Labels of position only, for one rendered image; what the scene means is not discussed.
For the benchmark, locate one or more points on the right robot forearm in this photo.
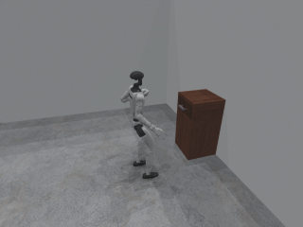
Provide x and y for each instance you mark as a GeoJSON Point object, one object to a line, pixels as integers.
{"type": "Point", "coordinates": [145, 122]}

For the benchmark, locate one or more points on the handle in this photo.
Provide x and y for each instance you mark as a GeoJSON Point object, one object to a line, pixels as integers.
{"type": "Point", "coordinates": [182, 108]}

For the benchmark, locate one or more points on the robot right hand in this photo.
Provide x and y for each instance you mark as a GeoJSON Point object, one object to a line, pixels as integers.
{"type": "Point", "coordinates": [158, 133]}

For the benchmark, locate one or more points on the robot head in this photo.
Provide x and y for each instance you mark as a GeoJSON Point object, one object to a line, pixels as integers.
{"type": "Point", "coordinates": [137, 75]}

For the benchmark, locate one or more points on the left robot foot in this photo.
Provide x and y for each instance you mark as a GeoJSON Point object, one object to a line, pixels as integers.
{"type": "Point", "coordinates": [142, 162]}

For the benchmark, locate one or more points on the left robot upper arm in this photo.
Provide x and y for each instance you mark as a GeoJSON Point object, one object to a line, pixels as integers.
{"type": "Point", "coordinates": [126, 94]}

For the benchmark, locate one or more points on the robot left hand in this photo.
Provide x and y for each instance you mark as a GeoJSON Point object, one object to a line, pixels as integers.
{"type": "Point", "coordinates": [145, 92]}

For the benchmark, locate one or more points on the drawer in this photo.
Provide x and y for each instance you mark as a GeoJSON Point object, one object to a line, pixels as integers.
{"type": "Point", "coordinates": [187, 106]}

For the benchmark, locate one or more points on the cabinet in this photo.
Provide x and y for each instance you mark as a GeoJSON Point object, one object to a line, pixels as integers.
{"type": "Point", "coordinates": [198, 137]}

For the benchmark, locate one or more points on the right robot upper arm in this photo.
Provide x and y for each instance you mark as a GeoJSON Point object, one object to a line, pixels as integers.
{"type": "Point", "coordinates": [139, 104]}

